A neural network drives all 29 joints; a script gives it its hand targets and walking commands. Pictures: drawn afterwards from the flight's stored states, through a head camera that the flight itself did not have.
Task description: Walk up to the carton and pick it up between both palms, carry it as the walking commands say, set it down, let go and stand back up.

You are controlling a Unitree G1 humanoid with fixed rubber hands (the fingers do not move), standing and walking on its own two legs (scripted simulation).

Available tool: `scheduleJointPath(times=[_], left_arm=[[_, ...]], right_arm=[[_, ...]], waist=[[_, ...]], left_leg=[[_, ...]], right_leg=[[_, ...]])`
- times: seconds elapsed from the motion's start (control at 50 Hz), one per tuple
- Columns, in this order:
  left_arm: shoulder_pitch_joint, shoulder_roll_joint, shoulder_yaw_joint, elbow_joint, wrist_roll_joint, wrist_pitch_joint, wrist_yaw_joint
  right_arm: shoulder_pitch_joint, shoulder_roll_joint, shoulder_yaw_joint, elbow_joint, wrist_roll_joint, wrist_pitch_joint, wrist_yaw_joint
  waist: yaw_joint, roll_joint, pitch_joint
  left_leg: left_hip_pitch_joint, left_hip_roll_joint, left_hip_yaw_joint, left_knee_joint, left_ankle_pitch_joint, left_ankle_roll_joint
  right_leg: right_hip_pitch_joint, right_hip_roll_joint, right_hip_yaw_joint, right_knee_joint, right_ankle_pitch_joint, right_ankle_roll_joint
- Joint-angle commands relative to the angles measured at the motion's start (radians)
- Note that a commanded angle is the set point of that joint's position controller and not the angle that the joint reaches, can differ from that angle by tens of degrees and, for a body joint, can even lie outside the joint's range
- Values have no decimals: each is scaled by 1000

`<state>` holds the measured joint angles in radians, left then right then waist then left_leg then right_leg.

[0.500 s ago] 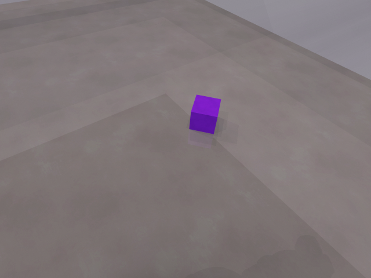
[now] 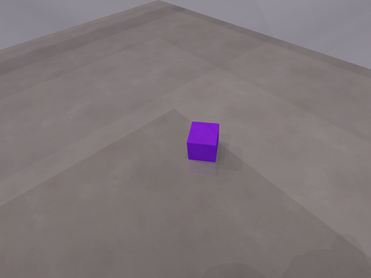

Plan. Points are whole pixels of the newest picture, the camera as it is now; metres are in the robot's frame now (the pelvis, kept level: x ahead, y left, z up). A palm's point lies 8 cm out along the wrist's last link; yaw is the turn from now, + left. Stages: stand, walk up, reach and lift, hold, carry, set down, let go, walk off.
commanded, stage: walk up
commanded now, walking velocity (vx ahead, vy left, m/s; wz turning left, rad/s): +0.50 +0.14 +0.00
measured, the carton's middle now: (203, 141) +1.11 -0.05 -0.69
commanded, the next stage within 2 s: none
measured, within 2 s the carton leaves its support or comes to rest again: neither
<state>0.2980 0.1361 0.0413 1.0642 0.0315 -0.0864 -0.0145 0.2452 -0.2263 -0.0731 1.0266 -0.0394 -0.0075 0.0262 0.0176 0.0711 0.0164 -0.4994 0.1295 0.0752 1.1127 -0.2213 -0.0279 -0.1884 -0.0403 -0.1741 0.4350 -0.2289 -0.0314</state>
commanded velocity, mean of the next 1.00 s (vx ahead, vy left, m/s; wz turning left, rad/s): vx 0.46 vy -0.02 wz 0.00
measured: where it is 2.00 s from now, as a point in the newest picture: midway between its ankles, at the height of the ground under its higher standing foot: (198, 208)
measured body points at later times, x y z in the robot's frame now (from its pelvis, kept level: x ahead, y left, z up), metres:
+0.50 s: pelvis +0.24 +0.06 -0.01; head +0.27 +0.09 +0.44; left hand +0.26 +0.31 -0.18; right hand +0.29 -0.17 -0.14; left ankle +0.26 +0.18 -0.74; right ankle +0.23 -0.09 -0.65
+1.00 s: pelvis +0.47 -0.01 +0.00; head +0.49 -0.04 +0.45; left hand +0.49 +0.22 -0.14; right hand +0.52 -0.26 -0.17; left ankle +0.48 +0.13 -0.67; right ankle +0.49 -0.11 -0.74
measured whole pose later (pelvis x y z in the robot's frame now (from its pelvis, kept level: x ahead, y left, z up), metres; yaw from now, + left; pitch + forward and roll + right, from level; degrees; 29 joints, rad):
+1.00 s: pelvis +0.47 -0.01 +0.00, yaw -1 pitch -1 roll +0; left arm 0.27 0.13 0.04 1.07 0.03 -0.08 0.00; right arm 0.21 -0.22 -0.06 1.04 -0.03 0.00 0.01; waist 0.02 0.07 0.05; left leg -0.51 0.12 0.08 1.09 -0.29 -0.04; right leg -0.22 -0.05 -0.18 0.46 -0.22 -0.03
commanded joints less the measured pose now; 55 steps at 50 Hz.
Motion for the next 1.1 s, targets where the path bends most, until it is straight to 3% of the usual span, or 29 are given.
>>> scheduleJointPath(times=[0.0,0.06,0.16,0.18,0.22,0.24,0.26,0.28,0.3,0.32,0.34,0.36,0.38,0.4,0.44,0.58,0.66,0.68,0.7,0.72,0.74,0.76,0.78,0.8,0.84,0.86,0.9,0.92,1.08], left_arm=[[104,181,36,-9,-3,-20,13],[123,188,35,3,-4,-20,18],[173,224,37,34,-2,-17,24],[172,227,39,36,-3,-15,23],[143,234,33,51,-20,0,20],[152,221,26,63,-25,4,19],[173,190,13,59,-27,3,19],[170,133,3,35,-24,0,17],[150,124,8,-6,-28,-8,17],[96,153,21,10,-23,-1,18],[96,144,29,31,-16,8,10],[104,121,26,33,-9,20,1],[118,101,22,36,-3,32,-6],[118,96,24,33,4,46,-11],[65,92,26,6,15,73,-25],[-190,103,14,-106,-5,83,-66],[-244,120,15,-133,-13,64,-65],[-219,115,10,-122,-8,49,-54],[-152,134,18,-93,-2,37,-45],[-36,170,39,-46,1,25,-31],[142,260,75,0,14,9,-13],[236,370,98,6,15,5,-1],[203,347,80,6,1,14,5],[110,301,67,-19,0,12,6],[12,212,41,-50,-2,-2,12],[10,197,38,-50,-4,-4,13],[28,187,36,-28,-5,-12,18],[34,185,36,-22,-3,-13,20],[74,186,34,-2,8,-4,27]], right_arm=[[-51,-13,-3,-83,2,14,12],[-155,-4,4,-127,10,11,24],[-291,-1,22,-180,16,-6,39],[-296,0,25,-183,17,-11,39],[-189,-31,19,-152,16,-29,25],[-75,-55,3,-102,9,-40,13],[95,-117,-29,-39,-2,-56,-2],[264,-219,-60,-1,-28,-69,-17],[328,-310,-83,6,-5,-68,-25],[273,-253,-61,-3,6,-58,-23],[216,-206,-44,-24,10,-54,-30],[151,-160,-34,-34,14,-55,-36],[71,-108,-23,-48,20,-59,-40],[36,-86,-16,-52,25,-63,-41],[41,-82,-12,-40,25,-67,-33],[121,-112,-30,-5,14,-74,-31],[142,-143,-37,4,11,-73,-28],[139,-127,-26,17,10,-71,-20],[142,-119,-17,20,11,-67,-15],[161,-100,-4,27,6,-66,-13],[178,-64,16,4,-1,-69,-10],[208,-5,43,-39,15,-73,-12],[188,-30,35,-15,14,-72,-20],[158,-45,29,3,11,-76,-22],[143,-30,17,40,11,-58,-25],[171,-29,7,51,10,-34,-25],[161,-19,7,29,8,-4,-23],[137,-17,8,13,6,7,-19],[-101,-1,22,-82,15,30,6]], waist=[[35,-182,107],[45,-178,134],[51,-183,138],[42,-190,137],[-10,-273,57],[-53,-186,-11],[-110,-55,-132],[-156,190,-242],[-151,284,-258],[-121,146,-205],[-78,16,-130],[-44,-11,-78],[-24,36,-62],[-11,88,-45],[-3,153,12],[-29,121,131],[-36,114,122],[-29,135,90],[-5,77,40],[31,-68,-34],[95,-301,-164],[101,-533,-239],[77,-407,-242],[51,-318,-158],[13,-154,-35],[-5,-117,-15],[-8,-188,-22],[-3,-223,-21],[15,-203,77]], left_leg=[[-180,50,-46,-121,76,-23],[-167,35,-35,-292,122,-38],[-79,11,20,-476,119,-39],[-48,3,29,-511,92,-33],[171,-38,83,-558,26,-10],[339,-69,131,-603,43,2],[591,-50,77,-587,14,46],[773,209,-272,-671,-79,91],[827,424,-661,-864,-71,142],[733,401,-598,-849,-24,172],[607,381,-527,-830,79,142],[503,337,-420,-825,156,131],[428,277,-308,-834,165,124],[371,254,-250,-849,159,118],[280,237,-203,-899,56,106],[245,195,-75,-1014,-73,100],[280,192,-30,-983,-56,103],[288,149,21,-928,-85,100],[262,114,56,-814,-76,95],[202,71,74,-604,-17,85],[57,2,97,-265,-130,54],[-159,-110,50,29,-357,16],[-167,-54,-33,137,-357,21],[-174,-10,-53,156,-282,21],[-126,32,-52,114,-152,1],[-95,37,-59,104,-131,-11],[-57,42,-62,48,-99,-9],[-54,41,-61,13,-76,-13],[4,13,-13,-353,55,-40]], right_leg=[[57,-345,307,-335,-59,-74],[60,-324,272,-358,-95,-74],[91,-318,202,-348,-6,-84],[95,-311,190,-329,24,-83],[65,-214,63,-205,121,-64],[34,-164,22,-40,225,-52],[-69,-121,6,212,296,-27],[-299,-50,-9,547,-55,21],[-494,26,81,746,-310,37],[-514,-43,183,850,-276,22],[-519,-62,195,892,-205,27],[-488,-88,212,887,-134,42],[-444,-103,213,860,-83,54],[-414,-110,210,833,-55,66],[-410,-115,186,764,1,78],[-321,-94,96,305,139,106],[-189,-74,55,161,89,88],[-120,-62,28,123,86,77],[-3,-56,-7,85,103,60],[172,-59,-3,54,76,31],[357,-201,189,-2,-66,-8],[462,-463,660,-208,-157,-68],[416,-474,669,-231,-149,-105],[322,-434,560,-213,-64,-108],[164,-390,398,-198,255,-93],[123,-398,365,-178,421,-86],[87,-365,286,-165,493,-74],[74,-354,266,-172,464,-75],[-3,-324,175,-238,319,-81]])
